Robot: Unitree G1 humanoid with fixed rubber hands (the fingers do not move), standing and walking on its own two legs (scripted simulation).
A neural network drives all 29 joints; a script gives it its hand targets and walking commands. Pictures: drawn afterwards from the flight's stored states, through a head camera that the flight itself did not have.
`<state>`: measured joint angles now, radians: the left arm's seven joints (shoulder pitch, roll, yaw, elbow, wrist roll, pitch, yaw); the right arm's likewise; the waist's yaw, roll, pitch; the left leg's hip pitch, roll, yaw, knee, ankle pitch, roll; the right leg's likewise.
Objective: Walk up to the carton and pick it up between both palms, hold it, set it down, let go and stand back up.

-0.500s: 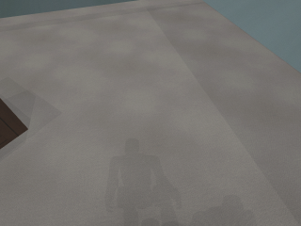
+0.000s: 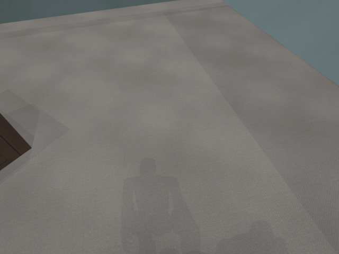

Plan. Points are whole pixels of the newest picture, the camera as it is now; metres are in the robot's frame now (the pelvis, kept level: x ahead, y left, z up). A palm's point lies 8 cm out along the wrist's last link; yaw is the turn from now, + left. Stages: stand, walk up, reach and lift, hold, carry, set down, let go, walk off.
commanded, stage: stand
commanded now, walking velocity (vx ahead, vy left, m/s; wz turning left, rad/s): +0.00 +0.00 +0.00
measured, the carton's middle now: out of the picture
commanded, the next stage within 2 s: walk up in 0.60 s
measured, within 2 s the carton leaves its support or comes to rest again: neither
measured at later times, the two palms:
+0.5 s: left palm out of the picture -0.03 +0.20 -0.15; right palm out of the picture -0.02 -0.19 -0.15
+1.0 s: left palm out of the picture +0.01 +0.29 -0.15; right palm out of the picture +0.12 -0.18 -0.14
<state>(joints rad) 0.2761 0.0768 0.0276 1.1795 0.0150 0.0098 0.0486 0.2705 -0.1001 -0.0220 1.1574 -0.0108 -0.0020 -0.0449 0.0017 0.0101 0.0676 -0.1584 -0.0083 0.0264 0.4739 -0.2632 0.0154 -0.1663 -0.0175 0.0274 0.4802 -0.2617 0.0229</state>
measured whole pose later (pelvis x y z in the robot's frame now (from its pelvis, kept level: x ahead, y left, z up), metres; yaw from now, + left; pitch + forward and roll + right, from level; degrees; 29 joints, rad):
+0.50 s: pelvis +0.00 +0.01 +0.00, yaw +0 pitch -3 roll +0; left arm 0.28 0.07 0.02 1.19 0.02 0.01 0.05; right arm 0.29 -0.09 -0.02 1.16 -0.01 -0.01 -0.05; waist 0.00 0.00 0.06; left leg -0.16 -0.02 0.04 0.45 -0.25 0.03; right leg -0.17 -0.03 0.04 0.46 -0.25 0.04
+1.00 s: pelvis +0.02 +0.07 -0.02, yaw +14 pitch +0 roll -4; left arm 0.27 0.10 0.07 0.96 0.07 -0.05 0.08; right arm 0.26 -0.25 -0.10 0.91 -0.04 0.07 0.08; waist -0.01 0.07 0.03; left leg -0.58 0.15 0.04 1.00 -0.41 -0.02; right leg -0.12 -0.15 -0.22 0.50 -0.34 0.12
